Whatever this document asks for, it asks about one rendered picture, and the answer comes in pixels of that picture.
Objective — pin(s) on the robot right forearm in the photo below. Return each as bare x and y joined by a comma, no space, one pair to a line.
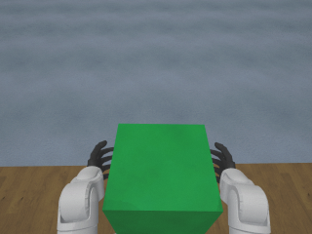
247,204

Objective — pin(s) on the right robot hand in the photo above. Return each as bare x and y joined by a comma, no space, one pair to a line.
225,162

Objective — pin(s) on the carton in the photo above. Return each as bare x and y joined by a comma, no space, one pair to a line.
161,180

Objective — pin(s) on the robot left forearm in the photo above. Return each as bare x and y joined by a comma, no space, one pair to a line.
78,203

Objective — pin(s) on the left robot hand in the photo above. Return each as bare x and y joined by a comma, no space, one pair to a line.
96,160

